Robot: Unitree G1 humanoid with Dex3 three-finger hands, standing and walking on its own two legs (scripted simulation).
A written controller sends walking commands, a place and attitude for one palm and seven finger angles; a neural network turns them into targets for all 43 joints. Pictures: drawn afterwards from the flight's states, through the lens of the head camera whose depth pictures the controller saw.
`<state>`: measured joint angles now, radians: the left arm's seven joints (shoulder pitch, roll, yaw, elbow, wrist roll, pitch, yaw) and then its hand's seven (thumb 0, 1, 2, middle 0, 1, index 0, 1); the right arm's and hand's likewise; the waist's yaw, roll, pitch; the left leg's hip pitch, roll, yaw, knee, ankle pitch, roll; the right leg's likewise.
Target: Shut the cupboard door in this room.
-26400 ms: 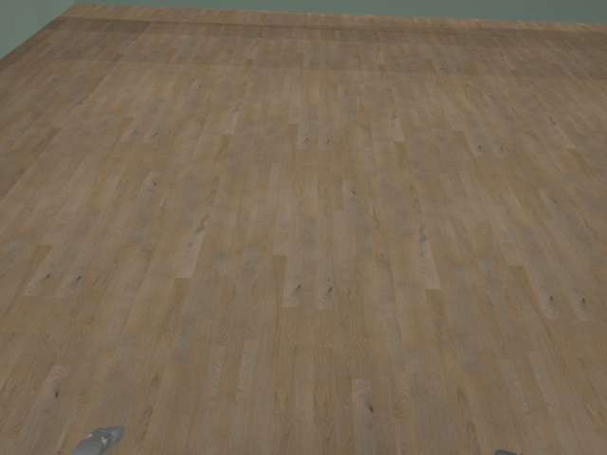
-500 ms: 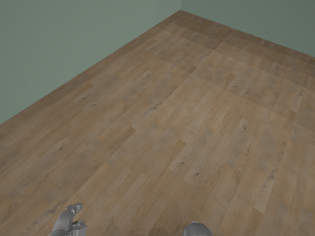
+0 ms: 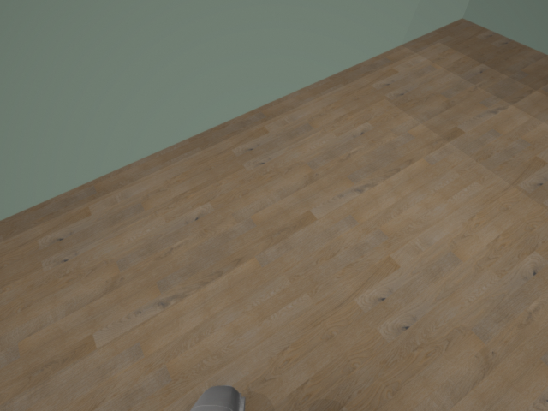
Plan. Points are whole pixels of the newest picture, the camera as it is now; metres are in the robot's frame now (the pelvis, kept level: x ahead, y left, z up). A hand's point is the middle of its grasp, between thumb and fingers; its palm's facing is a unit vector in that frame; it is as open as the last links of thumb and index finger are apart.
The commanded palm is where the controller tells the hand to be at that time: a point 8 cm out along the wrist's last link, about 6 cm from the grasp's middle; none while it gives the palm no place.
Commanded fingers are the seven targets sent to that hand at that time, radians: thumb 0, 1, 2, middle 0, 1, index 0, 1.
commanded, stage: walk to a spot facing it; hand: left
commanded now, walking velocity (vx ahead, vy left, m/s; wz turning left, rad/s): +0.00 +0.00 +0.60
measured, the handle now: out of the picture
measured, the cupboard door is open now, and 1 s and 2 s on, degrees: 79 79 79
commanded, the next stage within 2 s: none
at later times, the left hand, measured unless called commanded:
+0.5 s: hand out of the picture +0.01 +0.30 -0.17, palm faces +0.30 -0.92 -0.24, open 7.4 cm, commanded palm none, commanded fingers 0.00 0.90 0.90 -0.20 -0.30 -0.20 -0.30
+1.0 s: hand out of the picture -0.06 +0.22 -0.15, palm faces +0.57 -0.78 -0.26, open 7.4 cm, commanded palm none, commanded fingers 0.00 0.90 0.90 -0.20 -0.30 -0.20 -0.30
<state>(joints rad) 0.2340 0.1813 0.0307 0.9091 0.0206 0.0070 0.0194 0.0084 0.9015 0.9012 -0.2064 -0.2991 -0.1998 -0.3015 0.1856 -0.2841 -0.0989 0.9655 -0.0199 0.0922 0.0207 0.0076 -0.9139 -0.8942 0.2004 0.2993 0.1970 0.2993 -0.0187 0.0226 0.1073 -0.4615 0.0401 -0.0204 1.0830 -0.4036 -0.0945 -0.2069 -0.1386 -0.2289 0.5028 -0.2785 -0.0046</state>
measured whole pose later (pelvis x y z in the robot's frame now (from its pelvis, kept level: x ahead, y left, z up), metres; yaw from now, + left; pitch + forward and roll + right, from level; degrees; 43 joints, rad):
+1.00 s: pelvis +0.03 +0.05 +0.01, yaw +35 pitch -1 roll +1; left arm 0.33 0.17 0.03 0.98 0.02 -0.05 0.01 0.01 0.90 0.90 -0.21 -0.30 -0.20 -0.30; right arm 0.27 -0.28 -0.11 0.98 -0.03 0.06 0.04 0.01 -0.91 -0.89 0.20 0.30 0.20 0.30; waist -0.03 0.04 0.04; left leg -0.63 0.06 -0.01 1.17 -0.19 -0.06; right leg -0.01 -0.10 -0.21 0.33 -0.29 0.02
